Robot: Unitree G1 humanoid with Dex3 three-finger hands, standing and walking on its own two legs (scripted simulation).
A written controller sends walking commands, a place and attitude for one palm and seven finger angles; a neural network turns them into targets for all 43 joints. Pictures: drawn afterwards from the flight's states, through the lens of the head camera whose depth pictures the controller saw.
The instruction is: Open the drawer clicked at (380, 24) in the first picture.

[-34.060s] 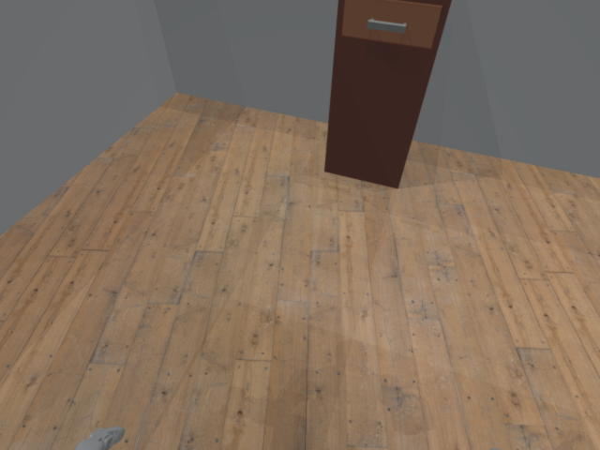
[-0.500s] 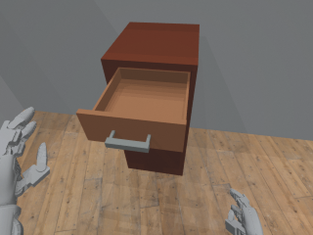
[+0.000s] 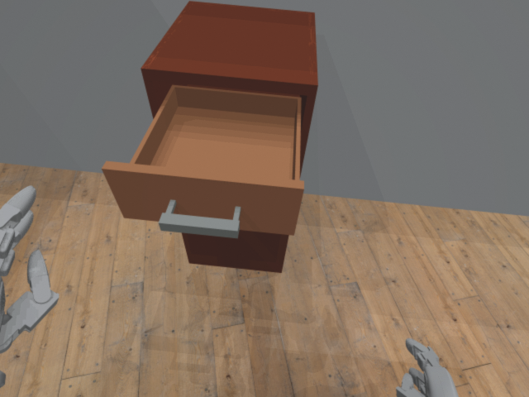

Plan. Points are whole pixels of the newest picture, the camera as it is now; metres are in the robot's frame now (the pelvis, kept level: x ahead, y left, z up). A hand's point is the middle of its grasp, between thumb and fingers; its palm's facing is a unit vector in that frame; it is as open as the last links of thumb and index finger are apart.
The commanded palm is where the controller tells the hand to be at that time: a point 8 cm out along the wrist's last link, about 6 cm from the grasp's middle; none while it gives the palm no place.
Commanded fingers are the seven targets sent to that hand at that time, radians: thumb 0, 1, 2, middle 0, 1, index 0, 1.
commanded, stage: step back with the hand held close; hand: left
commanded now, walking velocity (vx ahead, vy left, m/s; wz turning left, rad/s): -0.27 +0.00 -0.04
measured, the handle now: (202, 216) +0.41 +0.13 +0.01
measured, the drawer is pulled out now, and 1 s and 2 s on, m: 0.29 0.29 0.29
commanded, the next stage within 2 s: stop stepping back and stand still in 0.90 s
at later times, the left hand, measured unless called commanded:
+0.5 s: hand out of the picture +0.12 +0.25 +0.17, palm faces +0.42 -0.80 -0.43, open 7.4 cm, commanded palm +0.06 +0.28 +0.19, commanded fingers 0.00 0.90 0.90 -0.20 -0.30 -0.20 -0.30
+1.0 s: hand out of the picture +0.00 +0.24 +0.18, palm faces +0.33 -0.86 -0.38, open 7.4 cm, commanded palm -0.05 +0.28 +0.19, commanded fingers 0.00 0.90 0.90 -0.20 -0.30 -0.20 -0.30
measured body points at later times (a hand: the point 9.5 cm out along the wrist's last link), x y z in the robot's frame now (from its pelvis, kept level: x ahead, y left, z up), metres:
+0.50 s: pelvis -0.07 +0.00 -0.01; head -0.08 +0.03 +0.44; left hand +0.09 +0.29 +0.19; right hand +0.09 -0.24 -0.07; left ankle -0.02 +0.11 -0.73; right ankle -0.02 -0.11 -0.72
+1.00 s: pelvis -0.20 +0.01 +0.01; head -0.17 +0.05 +0.45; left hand -0.02 +0.29 +0.20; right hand +0.00 -0.21 -0.05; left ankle -0.10 +0.11 -0.73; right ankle -0.24 -0.11 -0.67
